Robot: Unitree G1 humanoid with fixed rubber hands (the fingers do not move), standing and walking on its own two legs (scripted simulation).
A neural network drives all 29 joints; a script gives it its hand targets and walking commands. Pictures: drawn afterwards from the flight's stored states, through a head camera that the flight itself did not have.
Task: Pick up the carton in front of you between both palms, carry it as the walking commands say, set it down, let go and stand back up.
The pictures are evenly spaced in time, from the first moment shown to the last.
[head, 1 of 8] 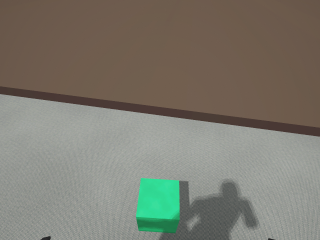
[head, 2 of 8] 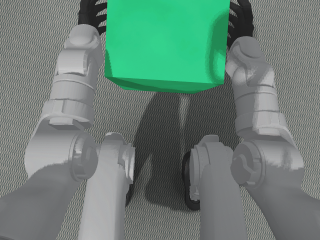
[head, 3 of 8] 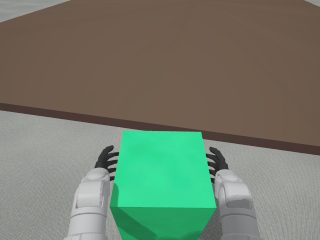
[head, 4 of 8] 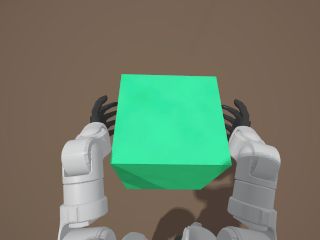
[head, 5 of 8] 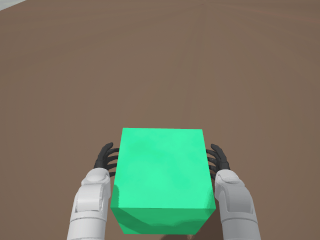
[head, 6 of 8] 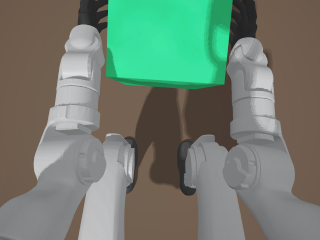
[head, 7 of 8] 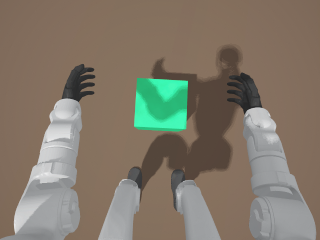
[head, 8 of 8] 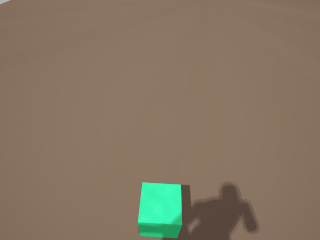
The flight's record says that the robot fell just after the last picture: no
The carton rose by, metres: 0.85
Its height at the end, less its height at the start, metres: +0.10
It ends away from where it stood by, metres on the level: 2.61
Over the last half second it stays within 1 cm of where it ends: yes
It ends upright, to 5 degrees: yes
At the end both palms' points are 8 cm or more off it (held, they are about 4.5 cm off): yes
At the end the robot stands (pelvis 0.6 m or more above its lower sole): yes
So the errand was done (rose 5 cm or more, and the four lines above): yes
